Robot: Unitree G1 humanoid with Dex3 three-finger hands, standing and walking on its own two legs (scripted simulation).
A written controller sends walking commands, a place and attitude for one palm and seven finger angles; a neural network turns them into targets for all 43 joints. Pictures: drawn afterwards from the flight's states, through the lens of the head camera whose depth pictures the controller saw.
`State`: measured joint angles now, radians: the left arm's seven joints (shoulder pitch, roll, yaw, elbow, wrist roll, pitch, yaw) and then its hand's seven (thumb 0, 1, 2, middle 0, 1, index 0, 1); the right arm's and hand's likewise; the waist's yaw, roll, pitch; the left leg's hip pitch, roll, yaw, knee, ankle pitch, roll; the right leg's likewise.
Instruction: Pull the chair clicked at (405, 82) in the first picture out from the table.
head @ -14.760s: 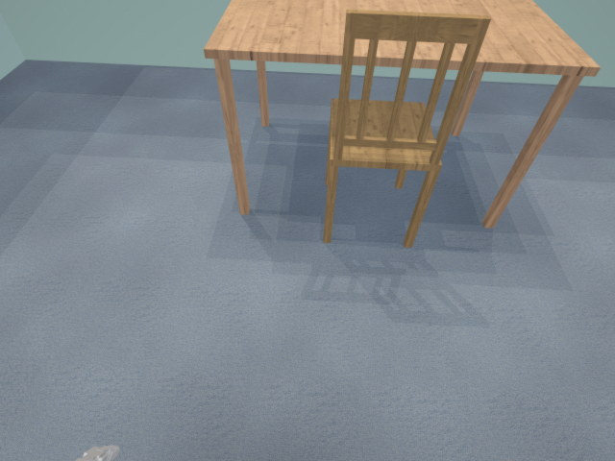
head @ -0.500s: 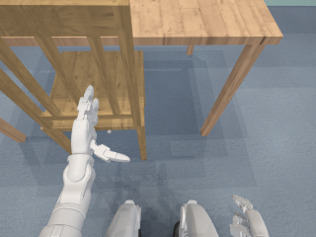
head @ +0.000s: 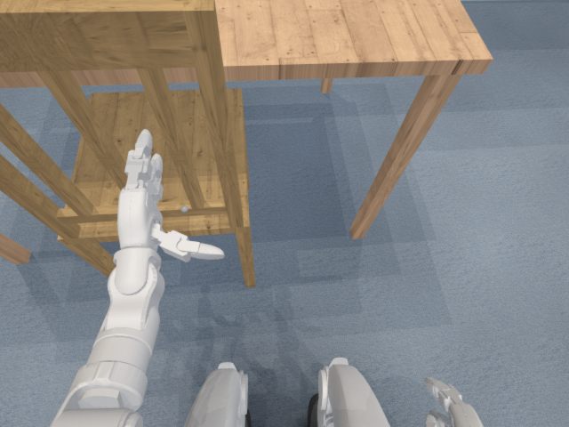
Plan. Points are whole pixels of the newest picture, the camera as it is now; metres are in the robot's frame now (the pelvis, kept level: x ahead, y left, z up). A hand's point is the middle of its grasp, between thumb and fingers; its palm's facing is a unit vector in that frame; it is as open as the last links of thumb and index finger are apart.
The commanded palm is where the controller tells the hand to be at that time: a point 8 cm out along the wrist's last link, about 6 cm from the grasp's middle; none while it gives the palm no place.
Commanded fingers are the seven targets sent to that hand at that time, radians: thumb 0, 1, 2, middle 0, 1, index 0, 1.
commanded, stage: push the fingers through the gap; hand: left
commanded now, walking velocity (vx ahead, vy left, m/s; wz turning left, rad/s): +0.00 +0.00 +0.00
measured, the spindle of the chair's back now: (109, 155) +0.48 +0.26 +0.04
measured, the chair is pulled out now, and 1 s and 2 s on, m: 0.00 0.00 0.00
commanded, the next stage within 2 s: hook a spindle and tug to test in 0.90 s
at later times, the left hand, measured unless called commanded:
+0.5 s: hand (195, 174) +0.46 +0.14 +0.02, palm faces +0.12 -0.99 -0.02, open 16.9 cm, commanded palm +0.42 +0.18 +0.02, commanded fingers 0.00 -0.50 0.30 -0.06 -0.08 -0.06 -0.08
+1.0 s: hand (190, 178) +0.45 +0.14 +0.03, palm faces +0.12 -0.99 -0.01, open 16.9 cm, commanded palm +0.42 +0.19 +0.02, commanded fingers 0.00 -0.50 0.30 -0.08 -0.13 -0.08 -0.13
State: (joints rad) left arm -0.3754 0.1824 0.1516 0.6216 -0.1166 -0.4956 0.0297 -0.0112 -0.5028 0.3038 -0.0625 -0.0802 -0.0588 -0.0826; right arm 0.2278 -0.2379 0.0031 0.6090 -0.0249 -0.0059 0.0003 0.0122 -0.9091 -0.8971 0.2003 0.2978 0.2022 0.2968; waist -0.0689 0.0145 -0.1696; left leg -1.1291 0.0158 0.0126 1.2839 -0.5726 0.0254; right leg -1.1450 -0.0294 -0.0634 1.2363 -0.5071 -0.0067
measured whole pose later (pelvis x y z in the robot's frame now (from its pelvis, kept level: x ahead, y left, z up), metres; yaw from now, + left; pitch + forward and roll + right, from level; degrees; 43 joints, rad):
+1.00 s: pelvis +0.00 +0.00 +0.00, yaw -1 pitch +26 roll -2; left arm -0.60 0.23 0.25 0.89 -0.08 -0.56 0.03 -0.01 -0.50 0.30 -0.06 -0.08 -0.06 -0.08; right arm 0.26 -0.24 0.00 0.62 -0.04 0.05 0.02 0.01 -0.91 -0.90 0.20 0.30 0.20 0.30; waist -0.11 0.02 -0.17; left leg -1.15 0.02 0.01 1.27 -0.56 0.02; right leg -1.17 -0.02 -0.06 1.22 -0.49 -0.01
